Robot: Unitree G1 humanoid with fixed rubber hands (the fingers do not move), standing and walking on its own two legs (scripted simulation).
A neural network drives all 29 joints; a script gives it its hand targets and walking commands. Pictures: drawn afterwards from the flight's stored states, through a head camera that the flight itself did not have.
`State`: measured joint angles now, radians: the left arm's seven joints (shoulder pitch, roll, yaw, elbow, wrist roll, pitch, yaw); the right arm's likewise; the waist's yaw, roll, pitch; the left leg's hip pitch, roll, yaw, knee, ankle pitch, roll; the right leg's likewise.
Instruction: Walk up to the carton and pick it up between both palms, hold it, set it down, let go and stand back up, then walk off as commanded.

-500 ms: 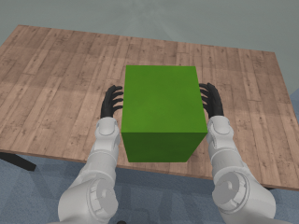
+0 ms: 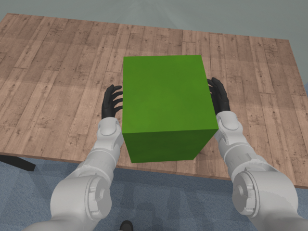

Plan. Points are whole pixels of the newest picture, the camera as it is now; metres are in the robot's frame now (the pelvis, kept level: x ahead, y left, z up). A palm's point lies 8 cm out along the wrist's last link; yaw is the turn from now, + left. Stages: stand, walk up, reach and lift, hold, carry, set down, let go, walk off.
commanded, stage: set down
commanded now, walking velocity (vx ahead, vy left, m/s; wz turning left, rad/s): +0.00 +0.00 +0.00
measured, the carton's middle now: (162, 114) +0.45 +0.03 -0.04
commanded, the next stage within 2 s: none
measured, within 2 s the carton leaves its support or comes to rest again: neither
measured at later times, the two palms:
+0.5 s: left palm (109, 134) +0.37 +0.16 -0.03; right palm (226, 126) +0.41 -0.14 +0.00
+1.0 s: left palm (87, 167) +0.28 +0.19 -0.01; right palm (238, 166) +0.31 -0.15 +0.00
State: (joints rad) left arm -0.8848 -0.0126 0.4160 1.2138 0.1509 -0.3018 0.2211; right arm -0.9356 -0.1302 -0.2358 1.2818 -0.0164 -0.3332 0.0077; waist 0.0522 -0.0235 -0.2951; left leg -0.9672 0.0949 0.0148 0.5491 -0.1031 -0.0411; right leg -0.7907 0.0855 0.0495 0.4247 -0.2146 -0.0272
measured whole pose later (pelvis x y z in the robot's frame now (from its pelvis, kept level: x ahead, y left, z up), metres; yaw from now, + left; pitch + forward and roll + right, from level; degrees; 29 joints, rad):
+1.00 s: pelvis -0.06 +0.01 +0.01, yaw +0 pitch +19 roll -3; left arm -0.51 0.01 0.17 1.07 0.05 -0.38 0.22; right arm -0.64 -0.20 0.06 1.35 0.25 -0.47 0.07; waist 0.05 0.01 -0.23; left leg -0.74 0.10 0.01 0.48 -0.08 -0.04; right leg -0.61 0.09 0.05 0.44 -0.16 -0.01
